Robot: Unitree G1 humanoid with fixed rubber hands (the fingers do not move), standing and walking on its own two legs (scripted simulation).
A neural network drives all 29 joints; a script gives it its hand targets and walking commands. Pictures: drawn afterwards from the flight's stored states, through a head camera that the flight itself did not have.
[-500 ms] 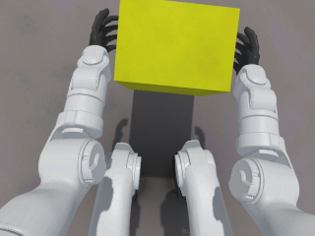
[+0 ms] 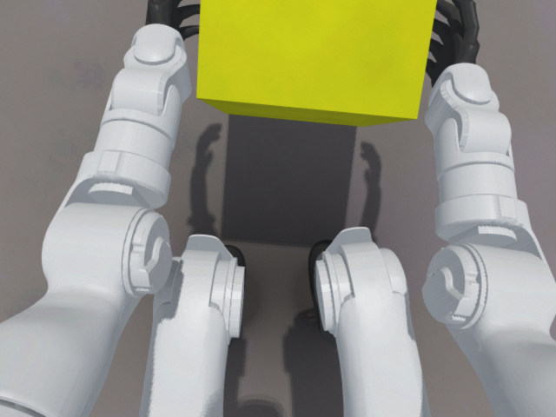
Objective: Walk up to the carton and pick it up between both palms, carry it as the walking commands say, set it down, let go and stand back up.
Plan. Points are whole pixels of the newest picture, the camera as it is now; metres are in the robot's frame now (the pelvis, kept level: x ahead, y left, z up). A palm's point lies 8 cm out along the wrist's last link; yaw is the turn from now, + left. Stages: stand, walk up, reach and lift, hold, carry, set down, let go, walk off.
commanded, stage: set down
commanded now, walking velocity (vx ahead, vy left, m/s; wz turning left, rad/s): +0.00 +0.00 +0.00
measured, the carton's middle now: (305, 53) +0.55 -0.05 -0.23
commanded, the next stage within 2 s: none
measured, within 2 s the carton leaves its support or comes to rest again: rests again in 0.78 s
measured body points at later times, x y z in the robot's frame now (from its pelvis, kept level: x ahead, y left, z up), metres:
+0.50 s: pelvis +0.00 +0.00 -0.02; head +0.35 -0.01 +0.26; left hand +0.56 +0.12 -0.17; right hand +0.52 -0.21 -0.17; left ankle +0.10 +0.10 -0.35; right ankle +0.11 -0.11 -0.35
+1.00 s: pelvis +0.00 +0.00 -0.02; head +0.36 -0.01 +0.25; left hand +0.56 +0.12 -0.19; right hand +0.51 -0.21 -0.19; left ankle +0.10 +0.10 -0.35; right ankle +0.11 -0.11 -0.35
